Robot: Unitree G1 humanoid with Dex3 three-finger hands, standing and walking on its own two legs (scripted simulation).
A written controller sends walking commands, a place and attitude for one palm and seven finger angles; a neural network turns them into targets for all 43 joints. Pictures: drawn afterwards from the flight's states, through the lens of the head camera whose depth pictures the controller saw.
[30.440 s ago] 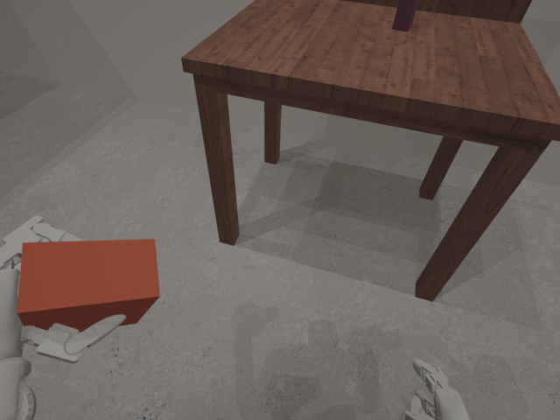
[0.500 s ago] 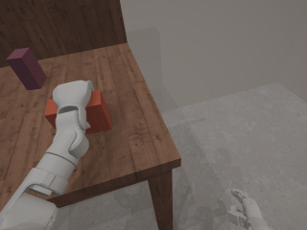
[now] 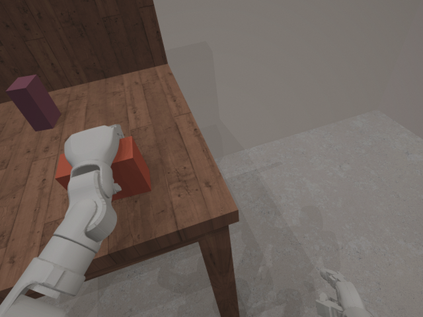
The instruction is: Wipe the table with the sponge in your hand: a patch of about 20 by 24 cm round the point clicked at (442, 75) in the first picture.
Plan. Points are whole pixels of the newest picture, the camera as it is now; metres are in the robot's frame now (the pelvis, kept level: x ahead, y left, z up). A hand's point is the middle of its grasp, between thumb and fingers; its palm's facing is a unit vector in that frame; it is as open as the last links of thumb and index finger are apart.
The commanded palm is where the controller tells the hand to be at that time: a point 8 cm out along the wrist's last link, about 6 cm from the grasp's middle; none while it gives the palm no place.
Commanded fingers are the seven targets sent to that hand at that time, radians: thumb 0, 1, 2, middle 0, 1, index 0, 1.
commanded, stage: wipe back along the third lane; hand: left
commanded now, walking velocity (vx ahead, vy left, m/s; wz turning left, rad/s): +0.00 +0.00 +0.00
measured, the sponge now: (111, 178) +0.34 +0.24 +0.11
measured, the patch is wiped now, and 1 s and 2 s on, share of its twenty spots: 0.90 0.90 0.90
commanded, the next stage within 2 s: slide back across to the middle lane in 0.38 s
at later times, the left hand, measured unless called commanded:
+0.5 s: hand (106, 178) +0.31 +0.22 +0.15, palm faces +0.15 -0.06 -0.99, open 9.8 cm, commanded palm +0.26 +0.22 +0.18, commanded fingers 0.00 0.10 1.30 -1.20 -1.60 -1.20 -1.60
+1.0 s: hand (76, 190) +0.27 +0.25 +0.17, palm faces +0.21 -0.13 -0.97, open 9.8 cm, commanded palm +0.23 +0.26 +0.22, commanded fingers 0.00 0.10 1.30 -1.20 -1.60 -1.20 -1.60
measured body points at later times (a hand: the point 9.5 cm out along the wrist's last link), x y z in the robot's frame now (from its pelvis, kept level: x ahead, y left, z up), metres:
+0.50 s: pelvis +0.00 +0.00 +0.00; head -0.02 -0.06 +0.44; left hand +0.30 +0.22 +0.20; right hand +0.24 -0.20 -0.09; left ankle -0.02 +0.12 -0.74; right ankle -0.03 -0.11 -0.74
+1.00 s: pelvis +0.00 -0.01 +0.00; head -0.03 -0.07 +0.44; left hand +0.25 +0.25 +0.22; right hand +0.24 -0.22 -0.09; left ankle -0.02 +0.12 -0.74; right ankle -0.03 -0.11 -0.74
